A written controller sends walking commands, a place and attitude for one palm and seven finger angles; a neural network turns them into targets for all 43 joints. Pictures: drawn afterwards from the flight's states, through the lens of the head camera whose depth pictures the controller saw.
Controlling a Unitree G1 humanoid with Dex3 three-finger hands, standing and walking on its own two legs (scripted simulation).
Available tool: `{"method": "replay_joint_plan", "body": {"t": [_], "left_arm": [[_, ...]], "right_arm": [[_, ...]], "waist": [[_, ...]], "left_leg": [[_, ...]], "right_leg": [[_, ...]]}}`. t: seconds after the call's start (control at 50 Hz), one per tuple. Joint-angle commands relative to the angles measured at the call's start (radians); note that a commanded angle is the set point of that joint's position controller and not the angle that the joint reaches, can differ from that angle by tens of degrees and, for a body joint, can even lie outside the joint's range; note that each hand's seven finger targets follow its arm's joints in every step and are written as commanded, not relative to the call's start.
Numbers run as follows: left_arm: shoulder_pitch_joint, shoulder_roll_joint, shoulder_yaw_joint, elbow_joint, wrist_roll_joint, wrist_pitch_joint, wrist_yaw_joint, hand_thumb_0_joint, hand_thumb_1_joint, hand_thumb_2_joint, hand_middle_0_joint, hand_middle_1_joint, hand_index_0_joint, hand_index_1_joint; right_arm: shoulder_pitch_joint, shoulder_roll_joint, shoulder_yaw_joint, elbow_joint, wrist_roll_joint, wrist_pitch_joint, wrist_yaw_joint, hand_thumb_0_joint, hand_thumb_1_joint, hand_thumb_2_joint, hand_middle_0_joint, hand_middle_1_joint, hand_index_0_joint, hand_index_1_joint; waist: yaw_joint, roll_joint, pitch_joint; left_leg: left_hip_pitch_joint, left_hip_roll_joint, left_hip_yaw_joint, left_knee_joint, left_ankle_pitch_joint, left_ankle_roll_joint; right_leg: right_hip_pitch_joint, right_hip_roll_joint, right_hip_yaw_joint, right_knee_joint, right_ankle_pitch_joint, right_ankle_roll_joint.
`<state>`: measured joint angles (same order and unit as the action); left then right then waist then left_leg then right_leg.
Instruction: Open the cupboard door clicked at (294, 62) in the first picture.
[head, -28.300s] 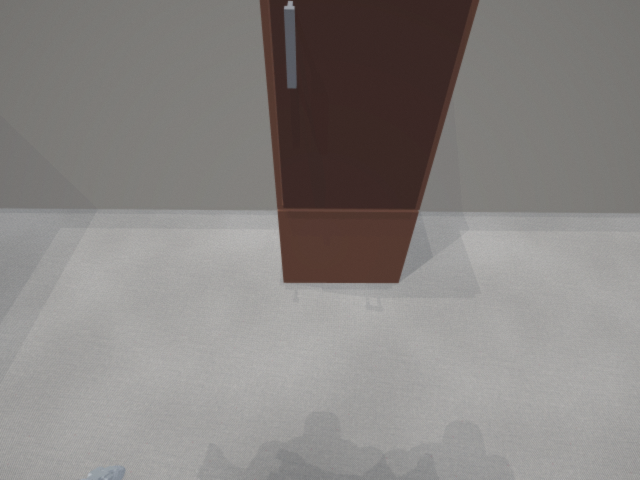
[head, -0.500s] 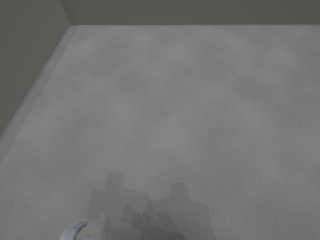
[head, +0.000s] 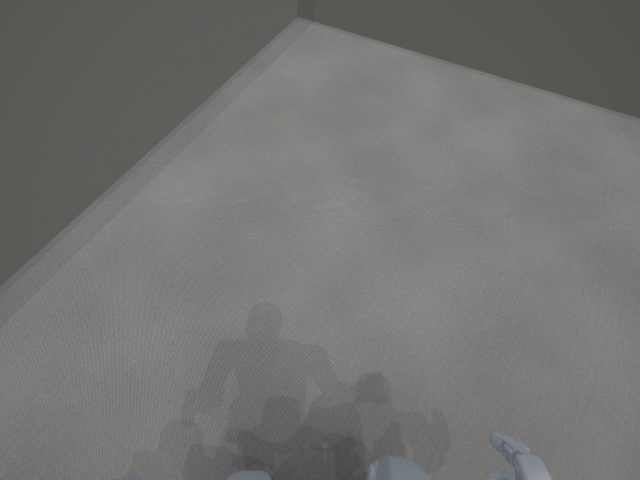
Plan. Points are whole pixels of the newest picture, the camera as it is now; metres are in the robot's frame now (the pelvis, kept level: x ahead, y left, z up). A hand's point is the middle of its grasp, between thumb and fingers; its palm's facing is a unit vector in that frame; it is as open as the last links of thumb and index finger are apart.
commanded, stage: turn to face it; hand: left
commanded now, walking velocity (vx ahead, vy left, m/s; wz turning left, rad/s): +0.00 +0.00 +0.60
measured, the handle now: out of the picture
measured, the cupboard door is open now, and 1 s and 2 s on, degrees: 41 41 41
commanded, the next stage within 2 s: none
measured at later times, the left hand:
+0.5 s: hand out of the picture +0.06 +0.14 -0.15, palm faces +0.34 -0.91 -0.24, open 7.3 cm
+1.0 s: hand out of the picture +0.03 +0.21 -0.15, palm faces +0.58 -0.77 -0.25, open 7.4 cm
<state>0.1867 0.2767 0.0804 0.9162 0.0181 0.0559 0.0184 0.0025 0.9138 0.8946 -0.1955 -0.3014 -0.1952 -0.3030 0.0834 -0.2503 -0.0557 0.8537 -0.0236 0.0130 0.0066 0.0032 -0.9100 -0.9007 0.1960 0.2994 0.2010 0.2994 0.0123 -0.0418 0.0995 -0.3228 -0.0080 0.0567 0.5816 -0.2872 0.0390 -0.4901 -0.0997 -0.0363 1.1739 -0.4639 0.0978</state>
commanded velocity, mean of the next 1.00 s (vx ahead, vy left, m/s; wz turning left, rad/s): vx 0.00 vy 0.00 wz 0.60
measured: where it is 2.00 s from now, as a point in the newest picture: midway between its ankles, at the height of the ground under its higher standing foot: outside the picture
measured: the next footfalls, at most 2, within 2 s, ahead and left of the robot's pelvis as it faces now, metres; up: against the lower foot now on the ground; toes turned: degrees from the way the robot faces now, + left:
right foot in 0.24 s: +0.09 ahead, -0.16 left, +0.00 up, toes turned +6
left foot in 0.64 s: +0.03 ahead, +0.07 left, +0.00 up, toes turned +32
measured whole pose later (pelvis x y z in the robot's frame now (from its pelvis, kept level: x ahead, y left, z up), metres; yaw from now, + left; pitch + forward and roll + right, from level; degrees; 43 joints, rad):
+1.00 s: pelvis +0.06 -0.03 +0.01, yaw +36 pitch +2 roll -1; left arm 0.12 0.23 0.07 0.89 0.01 0.05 0.01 0.00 0.91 0.89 -0.19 -0.30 -0.19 -0.30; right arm 0.19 -0.20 -0.05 0.93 -0.03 0.03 0.00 0.01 -0.91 -0.90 0.20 0.30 0.20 0.30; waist -0.02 0.00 0.08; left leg -0.25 -0.04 -0.05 0.48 -0.26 0.04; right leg -0.45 -0.06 0.00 0.89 -0.41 0.10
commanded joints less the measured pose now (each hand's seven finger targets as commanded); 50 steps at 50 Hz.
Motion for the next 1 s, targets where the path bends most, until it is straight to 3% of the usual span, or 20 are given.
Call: {"method": "replay_joint_plan", "body": {"t": [0.0,0.12,0.18,0.2,0.22,0.24,0.26,0.28,0.32,0.42,0.5,0.54,0.58,0.6,0.62,0.64,0.68,0.72,0.76,0.98], "left_arm": [[0.008,0.045,0.006,-0.091,0.004,-0.031,-0.006,0.000,0.900,0.900,-0.200,-0.300,-0.200,-0.300],[0.004,0.031,0.001,-0.116,-0.002,-0.041,-0.005,0.000,0.900,0.900,-0.200,-0.300,-0.200,-0.300],[0.113,0.061,0.011,-0.092,-0.002,-0.066,0.002,0.000,0.900,0.900,-0.200,-0.300,-0.200,-0.300],[0.143,0.135,0.026,-0.086,0.012,-0.080,0.012,0.000,0.900,0.900,-0.200,-0.300,-0.200,-0.300],[0.143,0.202,0.031,-0.092,0.016,-0.078,0.015,0.000,0.900,0.900,-0.200,-0.300,-0.200,-0.300],[0.117,0.165,0.021,-0.094,0.006,-0.080,0.020,0.000,0.900,0.900,-0.200,-0.300,-0.200,-0.300],[0.050,0.133,0.016,-0.106,0.005,-0.073,0.022,0.000,0.900,0.900,-0.200,-0.300,-0.200,-0.300],[-0.015,0.091,0.008,-0.119,0.003,-0.066,0.026,0.000,0.900,0.900,-0.200,-0.300,-0.200,-0.300],[-0.027,0.057,-0.002,-0.123,0.004,-0.076,0.024,0.000,0.900,0.900,-0.200,-0.300,-0.200,-0.300],[0.092,0.090,0.013,-0.074,0.006,-0.082,0.023,0.000,0.900,0.900,-0.200,-0.300,-0.200,-0.300],[0.120,0.120,0.028,-0.058,0.012,-0.077,0.021,0.000,0.900,0.900,-0.200,-0.300,-0.200,-0.300],[0.106,0.136,0.033,-0.056,0.012,-0.073,0.018,0.000,0.900,0.900,-0.200,-0.300,-0.200,-0.300],[0.073,0.139,0.036,-0.060,0.006,-0.072,0.010,0.000,0.900,0.900,-0.200,-0.300,-0.200,-0.300],[0.059,0.122,0.034,-0.077,-0.005,-0.069,0.004,0.000,0.900,0.900,-0.200,-0.300,-0.200,-0.300],[0.027,0.042,0.013,-0.127,-0.013,-0.062,-0.007,0.000,0.900,0.900,-0.200,-0.300,-0.200,-0.300],[-0.043,0.045,0.003,-0.158,0.002,-0.042,0.005,0.000,0.900,0.900,-0.200,-0.300,-0.200,-0.300],[-0.081,0.036,0.007,-0.128,0.001,-0.037,0.010,0.000,0.900,0.900,-0.200,-0.300,-0.200,-0.300],[-0.038,0.042,0.013,-0.084,0.005,-0.031,-0.003,0.000,0.900,0.900,-0.200,-0.300,-0.200,-0.300],[-0.006,0.043,0.014,-0.069,0.005,-0.027,-0.005,0.000,0.900,0.900,-0.200,-0.300,-0.200,-0.300],[-0.042,0.025,0.002,-0.112,-0.006,-0.042,0.001,0.000,0.900,0.900,-0.200,-0.300,-0.200,-0.300]], "right_arm": [[0.083,-0.185,-0.050,-0.031,0.001,-0.008,-0.013,0.000,-0.900,-0.900,0.200,0.300,0.200,0.300],[0.061,-0.186,-0.063,-0.031,-0.004,0.009,-0.007,0.000,-0.900,-0.900,0.200,0.300,0.200,0.300],[0.022,-0.164,-0.065,-0.037,0.009,0.014,-0.006,0.000,-0.900,-0.900,0.200,0.300,0.200,0.300],[0.050,-0.097,-0.059,-0.041,0.019,0.012,0.000,0.000,-0.900,-0.900,0.200,0.300,0.200,0.300],[0.057,-0.055,-0.052,-0.057,0.017,0.011,0.003,0.000,-0.900,-0.900,0.200,0.300,0.200,0.300],[0.070,-0.093,-0.060,-0.032,0.006,0.026,0.002,0.000,-0.900,-0.900,0.200,0.300,0.200,0.300],[0.070,-0.077,-0.062,-0.016,0.007,0.038,0.005,0.000,-0.900,-0.900,0.200,0.300,0.200,0.300],[0.082,-0.077,-0.062,0.003,0.007,0.046,0.012,0.000,-0.900,-0.900,0.200,0.300,0.200,0.300],[0.076,-0.047,-0.047,0.021,0.006,0.048,0.023,0.000,-0.900,-0.900,0.200,0.300,0.200,0.300],[0.001,-0.017,-0.030,0.019,0.012,0.044,0.026,0.000,-0.900,-0.900,0.200,0.300,0.200,0.300],[-0.022,-0.003,-0.021,0.006,0.017,0.030,0.028,0.000,-0.900,-0.900,0.200,0.300,0.200,0.300],[-0.004,-0.014,-0.024,0.006,0.018,0.028,0.026,0.000,-0.900,-0.900,0.200,0.300,0.200,0.300],[0.070,-0.040,-0.032,0.014,0.013,0.021,0.025,0.000,-0.900,-0.900,0.200,0.300,0.200,0.300],[0.151,-0.109,-0.049,0.030,0.006,0.011,0.023,0.000,-0.900,-0.900,0.200,0.300,0.200,0.300],[0.215,-0.238,-0.083,0.032,-0.004,0.007,0.014,0.000,-0.900,-0.900,0.200,0.300,0.200,0.300],[0.264,-0.265,-0.085,0.052,0.004,0.018,0.004,0.000,-0.900,-0.900,0.200,0.300,0.200,0.300],[0.194,-0.201,-0.070,0.032,0.003,0.009,-0.020,0.000,-0.900,-0.900,0.200,0.300,0.200,0.300],[0.113,-0.163,-0.053,0.007,0.000,0.000,-0.023,0.000,-0.900,-0.900,0.200,0.300,0.200,0.300],[0.104,-0.157,-0.048,0.003,0.002,-0.007,-0.022,0.000,-0.900,-0.900,0.200,0.300,0.200,0.300],[0.117,-0.166,-0.061,0.010,-0.004,0.009,-0.017,0.000,-0.900,-0.900,0.200,0.300,0.200,0.300]], "waist": [[-0.029,0.169,-0.164],[-0.024,0.217,-0.143],[0.035,0.147,-0.169],[0.043,-0.077,-0.197],[0.048,-0.305,-0.181],[0.032,-0.254,-0.169],[-0.004,-0.232,-0.131],[-0.032,-0.186,-0.109],[-0.045,-0.167,-0.095],[0.013,-0.118,-0.140],[0.035,-0.188,-0.157],[0.019,-0.183,-0.148],[-0.034,-0.120,-0.177],[-0.085,0.007,-0.234],[-0.122,0.362,-0.242],[-0.138,0.282,-0.242],[-0.101,0.266,-0.203],[-0.049,0.163,-0.135],[-0.029,0.147,-0.131],[-0.034,0.225,-0.148]], "left_leg": [[0.186,0.239,-0.242,-0.197,0.547,0.133],[0.088,0.207,-0.310,-0.169,0.413,0.118],[-0.026,0.147,-0.307,-0.044,0.309,0.053],[-0.188,0.033,-0.201,0.142,0.035,-0.020],[-0.295,-0.089,-0.074,0.424,-0.370,-0.076],[-0.269,-0.027,-0.148,0.620,-0.333,-0.067],[-0.275,-0.006,-0.143,0.721,-0.263,-0.076],[-0.266,0.025,-0.129,0.753,-0.181,-0.083],[-0.258,0.037,-0.088,0.711,-0.113,-0.100],[-0.234,0.031,-0.014,0.436,-0.177,-0.111],[-0.164,0.022,0.044,0.219,-0.201,-0.091],[-0.087,0.012,0.068,0.132,-0.161,-0.077],[0.081,0.000,0.081,-0.061,-0.016,-0.060],[0.282,0.083,-0.014,-0.156,0.211,-0.018],[0.432,0.395,-0.444,-0.191,0.646,0.151],[0.385,0.470,-0.449,-0.188,0.734,0.222],[0.294,0.361,-0.363,-0.184,0.643,0.172],[0.211,0.270,-0.268,-0.216,0.568,0.130],[0.205,0.238,-0.235,-0.224,0.566,0.118],[0.165,0.209,-0.362,-0.157,0.539,0.125]], "right_leg": [[-0.050,0.014,0.032,-0.100,0.058,0.007],[0.113,0.080,-0.009,-0.409,0.059,-0.012],[0.352,0.072,-0.006,-0.721,0.267,-0.028],[0.506,-0.136,0.190,-0.846,0.357,-0.083],[0.490,-0.387,0.420,-0.872,0.532,-0.208],[0.384,-0.390,0.386,-0.866,0.485,-0.247],[0.324,-0.330,0.340,-0.869,0.411,-0.238],[0.295,-0.279,0.215,-0.857,0.410,-0.218],[0.299,-0.221,0.064,-0.829,0.545,-0.180],[0.483,-0.254,-0.023,-0.766,0.784,-0.191],[0.533,-0.277,-0.066,-0.705,0.908,-0.198],[0.480,-0.290,-0.086,-0.677,0.882,-0.187],[0.396,-0.271,-0.151,-0.557,0.804,-0.136],[0.239,-0.230,-0.188,-0.377,0.627,-0.086],[-0.096,-0.058,-0.189,-0.126,-0.135,-0.001],[-0.140,-0.041,-0.043,-0.017,-0.229,-0.014],[-0.149,-0.044,0.033,0.041,-0.095,-0.012],[-0.117,-0.028,0.040,0.042,0.040,-0.005],[-0.090,-0.017,0.038,0.000,0.081,0.001],[0.095,0.078,0.008,-0.424,0.048,-0.014]]}}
